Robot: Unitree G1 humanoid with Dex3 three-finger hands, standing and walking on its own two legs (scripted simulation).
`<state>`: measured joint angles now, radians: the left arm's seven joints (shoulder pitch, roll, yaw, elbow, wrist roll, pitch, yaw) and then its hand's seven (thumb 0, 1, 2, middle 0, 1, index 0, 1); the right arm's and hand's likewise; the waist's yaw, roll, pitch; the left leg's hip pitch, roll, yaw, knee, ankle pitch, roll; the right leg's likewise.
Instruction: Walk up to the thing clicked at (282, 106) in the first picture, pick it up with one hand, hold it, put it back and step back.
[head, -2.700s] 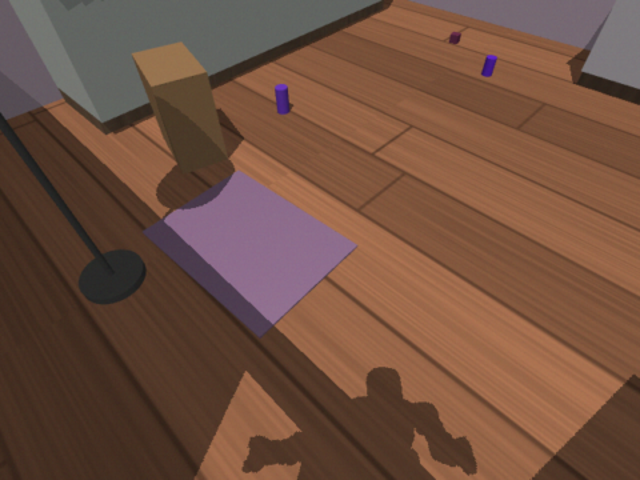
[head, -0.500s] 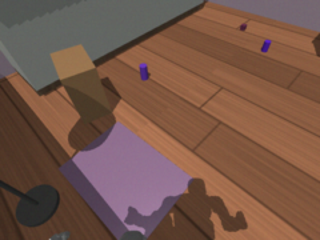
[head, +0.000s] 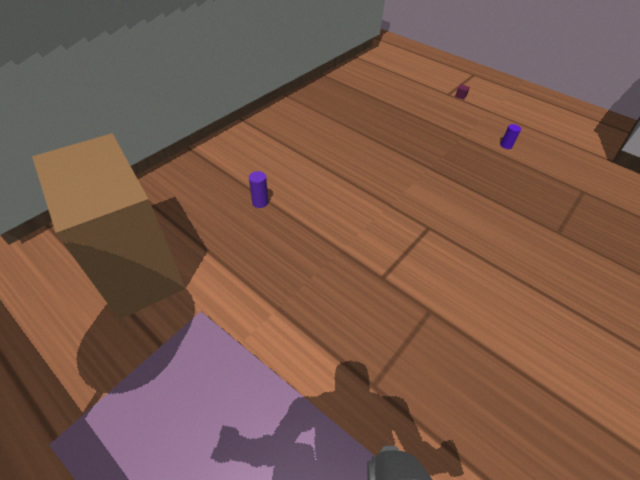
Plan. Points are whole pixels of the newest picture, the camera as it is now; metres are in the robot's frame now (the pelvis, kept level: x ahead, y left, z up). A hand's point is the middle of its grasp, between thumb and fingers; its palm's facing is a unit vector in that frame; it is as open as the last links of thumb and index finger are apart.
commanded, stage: walk up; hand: left
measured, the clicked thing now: (258, 190) +1.36 +0.23 -0.71
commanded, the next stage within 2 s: none
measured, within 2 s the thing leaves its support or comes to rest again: neither
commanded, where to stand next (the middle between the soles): +0.99 -0.03 m, yaw +3 degrees
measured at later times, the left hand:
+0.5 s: hand (195, 380) +0.29 +0.19 -0.12, palm faces +0.01 -0.91 -0.41, open 7.4 cm
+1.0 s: hand (202, 276) +0.50 +0.22 -0.15, palm faces +0.04 -0.95 -0.32, open 7.4 cm
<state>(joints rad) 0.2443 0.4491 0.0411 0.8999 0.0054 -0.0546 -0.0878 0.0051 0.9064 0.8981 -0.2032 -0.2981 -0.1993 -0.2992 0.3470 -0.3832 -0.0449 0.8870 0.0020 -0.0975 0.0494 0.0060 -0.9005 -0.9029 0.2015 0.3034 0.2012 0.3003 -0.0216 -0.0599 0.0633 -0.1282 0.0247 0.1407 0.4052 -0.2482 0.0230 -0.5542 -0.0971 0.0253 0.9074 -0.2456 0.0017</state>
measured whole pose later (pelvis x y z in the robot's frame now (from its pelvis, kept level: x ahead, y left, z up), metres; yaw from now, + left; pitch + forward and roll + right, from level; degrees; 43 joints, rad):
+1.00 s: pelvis +0.46 -0.05 +0.00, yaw +4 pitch -4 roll +0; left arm 0.29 0.42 0.04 0.87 0.00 -0.05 -0.06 0.01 0.91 0.90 -0.20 -0.30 -0.20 -0.30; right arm 0.28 -0.36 -0.03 0.84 0.01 -0.08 0.04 0.00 -0.90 -0.90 0.20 0.30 0.20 0.30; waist 0.01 -0.05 0.08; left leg -0.11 0.00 0.05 0.42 -0.24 0.05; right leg -0.50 -0.08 0.05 0.98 -0.27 -0.01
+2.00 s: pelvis +0.80 -0.04 -0.02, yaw +6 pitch -4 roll -2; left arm 0.35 0.40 0.03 0.86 0.00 -0.06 -0.02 0.01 0.91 0.90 -0.21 -0.30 -0.20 -0.30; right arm 0.23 -0.37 -0.04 0.78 0.01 -0.05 0.04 0.00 -0.90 -0.90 0.20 0.30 0.20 0.30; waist 0.01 -0.01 0.12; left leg -0.26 -0.01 0.05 0.52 -0.19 0.07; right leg -0.39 -0.01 0.03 1.12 -0.41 -0.04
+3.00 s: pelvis +0.90 +0.00 -0.02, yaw +2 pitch -3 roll -1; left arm 0.21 0.38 0.02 1.02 0.02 0.00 -0.03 0.00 0.91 0.90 -0.20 -0.30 -0.20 -0.30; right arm 0.21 -0.40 -0.02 0.96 0.00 -0.03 -0.01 0.01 -0.90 -0.90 0.20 0.30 0.20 0.30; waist 0.00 0.00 0.10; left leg -0.28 0.06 0.02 0.63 -0.30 -0.01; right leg -0.25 -0.02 0.00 0.57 -0.27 0.03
